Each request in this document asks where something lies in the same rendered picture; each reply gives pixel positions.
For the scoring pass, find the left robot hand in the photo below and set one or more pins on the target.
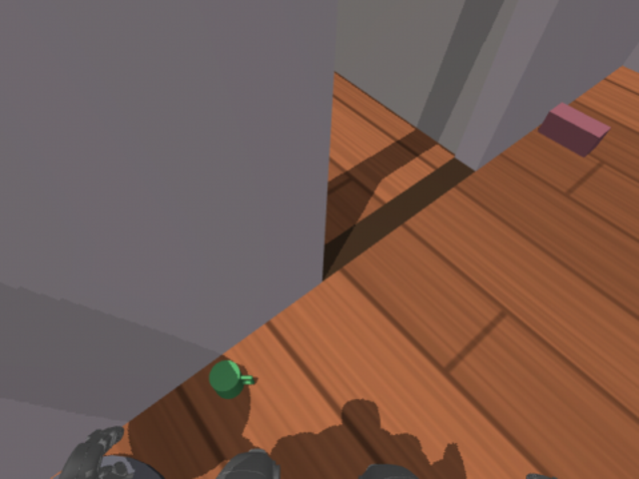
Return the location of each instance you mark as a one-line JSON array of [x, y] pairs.
[[85, 460]]

